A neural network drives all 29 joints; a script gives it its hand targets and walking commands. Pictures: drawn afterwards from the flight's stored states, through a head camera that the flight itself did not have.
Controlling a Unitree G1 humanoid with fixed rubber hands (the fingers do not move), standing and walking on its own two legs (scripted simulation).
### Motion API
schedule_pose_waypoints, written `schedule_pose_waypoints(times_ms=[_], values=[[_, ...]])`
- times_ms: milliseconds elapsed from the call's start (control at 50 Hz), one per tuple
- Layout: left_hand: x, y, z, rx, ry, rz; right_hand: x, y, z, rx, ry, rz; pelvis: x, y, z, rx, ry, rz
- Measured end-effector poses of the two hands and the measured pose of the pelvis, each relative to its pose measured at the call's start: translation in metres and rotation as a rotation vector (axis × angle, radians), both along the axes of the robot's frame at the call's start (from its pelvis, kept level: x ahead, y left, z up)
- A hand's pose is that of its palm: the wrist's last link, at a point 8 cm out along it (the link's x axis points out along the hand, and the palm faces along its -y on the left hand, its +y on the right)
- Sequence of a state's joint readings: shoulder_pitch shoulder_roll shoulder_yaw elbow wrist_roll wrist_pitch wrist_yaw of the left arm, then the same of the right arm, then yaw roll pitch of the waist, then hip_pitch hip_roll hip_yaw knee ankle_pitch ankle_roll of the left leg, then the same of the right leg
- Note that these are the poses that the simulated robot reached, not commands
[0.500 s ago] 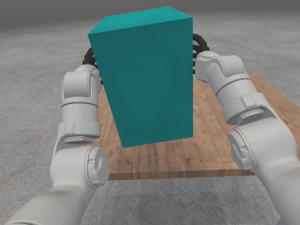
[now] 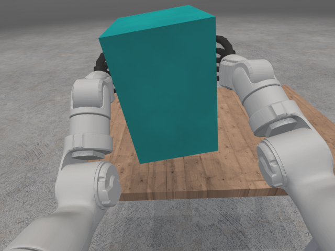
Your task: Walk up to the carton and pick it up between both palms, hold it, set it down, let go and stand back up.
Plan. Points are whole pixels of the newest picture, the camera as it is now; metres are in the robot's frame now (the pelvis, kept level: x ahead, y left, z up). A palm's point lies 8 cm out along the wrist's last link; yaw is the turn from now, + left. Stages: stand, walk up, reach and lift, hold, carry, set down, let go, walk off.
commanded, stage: hold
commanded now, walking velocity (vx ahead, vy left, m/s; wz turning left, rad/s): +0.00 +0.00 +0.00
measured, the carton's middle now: (165, 80) +0.41 +0.00 +0.29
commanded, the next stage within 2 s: set down in 0.50 s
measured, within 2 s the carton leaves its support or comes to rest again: neither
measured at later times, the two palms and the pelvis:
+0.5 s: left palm (103, 82) +0.38 +0.13 +0.30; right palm (225, 69) +0.38 -0.14 +0.31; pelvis +0.00 +0.00 +0.00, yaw +0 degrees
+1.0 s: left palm (108, 82) +0.41 +0.13 +0.29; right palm (225, 75) +0.39 -0.14 +0.30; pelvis +0.00 -0.01 +0.00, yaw +0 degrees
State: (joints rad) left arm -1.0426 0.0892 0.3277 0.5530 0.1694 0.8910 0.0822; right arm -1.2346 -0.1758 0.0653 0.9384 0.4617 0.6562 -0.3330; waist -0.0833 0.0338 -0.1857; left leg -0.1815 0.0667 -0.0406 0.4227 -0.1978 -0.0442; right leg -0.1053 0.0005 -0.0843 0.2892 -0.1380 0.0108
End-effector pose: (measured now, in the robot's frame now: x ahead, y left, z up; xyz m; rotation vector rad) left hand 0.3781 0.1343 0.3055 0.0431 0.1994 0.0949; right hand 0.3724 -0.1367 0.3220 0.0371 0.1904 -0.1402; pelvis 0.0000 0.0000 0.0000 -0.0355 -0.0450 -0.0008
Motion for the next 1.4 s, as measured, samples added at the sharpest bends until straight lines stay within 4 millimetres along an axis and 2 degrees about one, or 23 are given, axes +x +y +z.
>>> schedule_pose_waypoints(times_ms=[560,820,940,1180,1260,1400], values=[[0.004,-0.001,-0.004,-0.006,0.007,0.009,0.004,-0.001,-0.007,0.001,0.012,0.005,0.004,0.000,0.000,0.000,-0.002,0.005],[0.013,-0.007,0.006,-0.031,-0.062,-0.010,0.007,-0.007,0.007,0.025,-0.058,-0.025,-0.001,-0.001,0.001,0.010,-0.011,0.002],[0.024,-0.007,-0.001,-0.012,-0.067,-0.021,0.014,-0.007,-0.011,0.021,-0.058,-0.032,-0.001,-0.006,0.003,0.018,-0.031,0.006],[0.033,-0.003,-0.048,0.019,-0.059,0.001,0.028,-0.003,-0.071,0.023,-0.050,-0.013,0.001,-0.009,0.003,0.009,-0.047,0.016],[0.035,-0.003,-0.054,0.023,-0.060,0.012,0.032,-0.003,-0.079,0.021,-0.050,-0.005,0.002,-0.008,0.003,0.007,-0.036,0.017],[0.042,-0.004,-0.057,0.037,-0.048,0.014,0.040,-0.003,-0.083,0.024,-0.038,-0.003,0.007,-0.005,0.003,0.008,-0.023,0.016]])
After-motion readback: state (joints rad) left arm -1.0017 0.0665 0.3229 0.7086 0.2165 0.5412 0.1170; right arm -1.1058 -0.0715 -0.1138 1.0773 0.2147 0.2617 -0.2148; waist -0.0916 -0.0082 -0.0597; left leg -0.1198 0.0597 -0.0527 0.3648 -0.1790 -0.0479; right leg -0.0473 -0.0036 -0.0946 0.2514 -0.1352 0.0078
